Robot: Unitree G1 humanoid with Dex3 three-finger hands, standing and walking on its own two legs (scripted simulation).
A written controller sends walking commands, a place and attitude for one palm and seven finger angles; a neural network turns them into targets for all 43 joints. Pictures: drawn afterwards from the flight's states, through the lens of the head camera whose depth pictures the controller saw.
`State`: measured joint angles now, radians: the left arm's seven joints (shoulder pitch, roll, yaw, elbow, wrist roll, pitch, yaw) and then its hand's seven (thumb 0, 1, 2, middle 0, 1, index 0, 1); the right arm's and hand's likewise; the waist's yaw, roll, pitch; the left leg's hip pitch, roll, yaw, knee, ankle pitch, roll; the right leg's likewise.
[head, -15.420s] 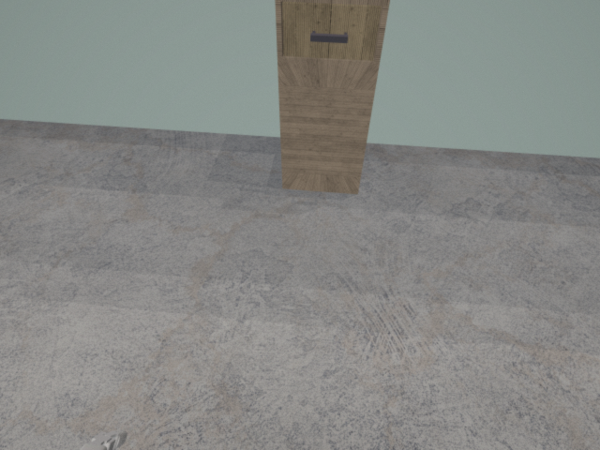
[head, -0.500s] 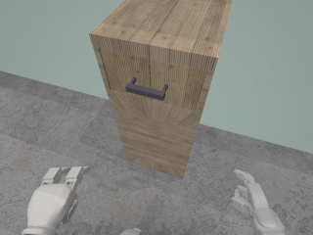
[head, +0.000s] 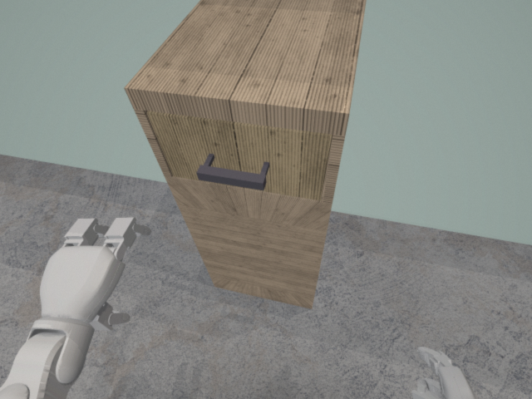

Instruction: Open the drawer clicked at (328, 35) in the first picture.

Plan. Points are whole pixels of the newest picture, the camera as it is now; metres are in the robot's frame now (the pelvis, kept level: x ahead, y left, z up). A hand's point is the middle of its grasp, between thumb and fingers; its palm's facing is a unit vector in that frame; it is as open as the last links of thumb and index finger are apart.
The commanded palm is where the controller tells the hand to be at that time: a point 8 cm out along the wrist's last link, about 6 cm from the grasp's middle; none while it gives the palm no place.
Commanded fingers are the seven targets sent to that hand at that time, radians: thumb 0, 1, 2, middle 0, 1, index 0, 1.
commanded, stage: raise the hand with hooked fingers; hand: left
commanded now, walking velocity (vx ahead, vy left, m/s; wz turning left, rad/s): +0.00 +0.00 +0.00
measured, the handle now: (234, 170) +0.51 +0.13 +0.01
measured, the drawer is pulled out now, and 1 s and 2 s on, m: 0.00 0.00 0.00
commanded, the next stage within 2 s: move the hooked fingers above the handle in 0.82 s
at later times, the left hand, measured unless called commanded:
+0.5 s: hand (83, 231) +0.28 +0.27 +0.13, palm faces +0.01 -0.07 -1.00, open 13.9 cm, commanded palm +0.25 +0.26 +0.18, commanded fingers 0.00 -0.50 0.30 -0.30 -1.20 -0.30 -1.20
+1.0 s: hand (100, 250) +0.26 +0.24 +0.12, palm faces +0.01 -0.08 -1.00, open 13.9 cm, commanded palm +0.25 +0.24 +0.18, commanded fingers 0.00 -0.50 0.30 -0.30 -1.20 -0.30 -1.20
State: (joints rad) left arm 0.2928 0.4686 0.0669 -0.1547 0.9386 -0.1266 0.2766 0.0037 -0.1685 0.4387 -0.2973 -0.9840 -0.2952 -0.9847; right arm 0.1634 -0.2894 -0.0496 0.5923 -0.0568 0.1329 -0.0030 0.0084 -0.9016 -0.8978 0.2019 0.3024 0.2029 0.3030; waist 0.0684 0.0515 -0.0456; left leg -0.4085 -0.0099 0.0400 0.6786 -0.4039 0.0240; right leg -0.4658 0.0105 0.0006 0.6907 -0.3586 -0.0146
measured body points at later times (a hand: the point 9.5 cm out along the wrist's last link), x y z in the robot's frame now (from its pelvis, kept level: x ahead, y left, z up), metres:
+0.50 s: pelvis -0.02 +0.02 +0.02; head -0.01 +0.00 +0.47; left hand +0.28 +0.27 +0.18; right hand +0.17 -0.18 -0.09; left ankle -0.04 +0.10 -0.72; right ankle -0.01 -0.11 -0.72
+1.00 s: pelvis -0.04 +0.00 +0.02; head -0.02 -0.03 +0.47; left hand +0.26 +0.24 +0.17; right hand +0.15 -0.22 -0.10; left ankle -0.04 +0.10 -0.72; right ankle -0.01 -0.11 -0.72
